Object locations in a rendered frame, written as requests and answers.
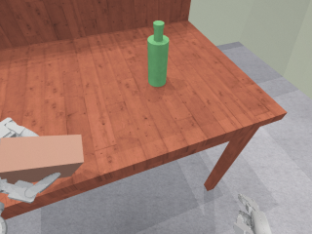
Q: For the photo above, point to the table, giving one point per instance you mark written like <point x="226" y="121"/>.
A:
<point x="80" y="67"/>

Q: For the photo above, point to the right robot hand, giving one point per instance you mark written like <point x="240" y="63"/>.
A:
<point x="255" y="223"/>

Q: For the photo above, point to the left robot hand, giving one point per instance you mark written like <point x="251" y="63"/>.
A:
<point x="22" y="190"/>

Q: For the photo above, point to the sponge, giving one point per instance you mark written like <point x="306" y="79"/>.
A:
<point x="31" y="158"/>

